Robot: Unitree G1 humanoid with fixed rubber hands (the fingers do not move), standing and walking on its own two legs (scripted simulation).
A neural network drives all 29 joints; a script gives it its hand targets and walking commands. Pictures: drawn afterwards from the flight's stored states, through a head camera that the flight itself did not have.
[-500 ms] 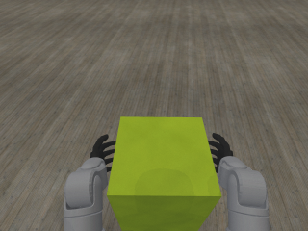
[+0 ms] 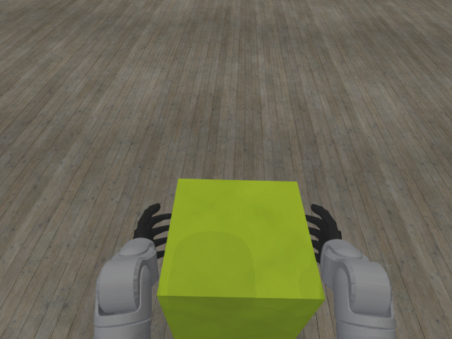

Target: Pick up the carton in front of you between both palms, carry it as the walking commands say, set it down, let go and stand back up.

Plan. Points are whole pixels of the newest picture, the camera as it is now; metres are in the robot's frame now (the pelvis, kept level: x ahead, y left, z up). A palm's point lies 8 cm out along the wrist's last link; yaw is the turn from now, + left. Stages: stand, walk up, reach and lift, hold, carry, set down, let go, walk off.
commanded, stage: carry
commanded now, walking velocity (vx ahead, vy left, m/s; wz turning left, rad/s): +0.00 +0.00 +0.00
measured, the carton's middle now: (234, 266) +0.26 +0.00 -0.02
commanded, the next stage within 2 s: hold in 1.72 s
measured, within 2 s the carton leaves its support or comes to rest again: neither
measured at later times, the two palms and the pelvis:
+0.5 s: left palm (160, 191) +0.38 +0.14 +0.06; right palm (314, 186) +0.39 -0.16 +0.06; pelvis +0.12 -0.02 -0.01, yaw +3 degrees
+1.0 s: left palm (157, 205) +0.37 +0.15 +0.02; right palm (306, 200) +0.38 -0.15 +0.03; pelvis +0.09 -0.02 -0.01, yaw +3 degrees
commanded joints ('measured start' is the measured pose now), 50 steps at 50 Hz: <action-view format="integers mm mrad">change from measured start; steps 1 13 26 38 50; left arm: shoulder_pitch -424 -406 -479 -440 -613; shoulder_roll -975 -851 -917 -791 -880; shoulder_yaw -749 -648 -695 -543 -390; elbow -125 19 36 202 487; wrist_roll -405 -381 -352 -202 -92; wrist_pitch -29 56 -93 -293 -534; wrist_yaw -246 -266 -278 -266 -293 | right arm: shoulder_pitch -396 -466 -461 -440 -595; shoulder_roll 972 844 913 801 889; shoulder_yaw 716 701 698 558 393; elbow -107 -36 43 199 484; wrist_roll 404 370 308 167 49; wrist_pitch -7 93 -62 -263 -501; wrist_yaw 271 247 258 245 270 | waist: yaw -2 9 10 13 15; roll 209 -34 43 39 38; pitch -397 -304 -371 -290 -274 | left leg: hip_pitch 232 114 152 107 71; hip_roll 219 126 118 121 114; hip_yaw -93 -117 -122 -138 -158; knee -50 113 149 93 37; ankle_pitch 451 223 340 170 -11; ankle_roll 49 -97 -83 -65 -44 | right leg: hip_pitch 162 336 334 296 286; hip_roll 10 -138 -115 -115 -109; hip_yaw -44 35 11 11 20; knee -146 -211 -131 -191 -243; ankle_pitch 150 784 734 496 328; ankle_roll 5 -52 -58 -51 -47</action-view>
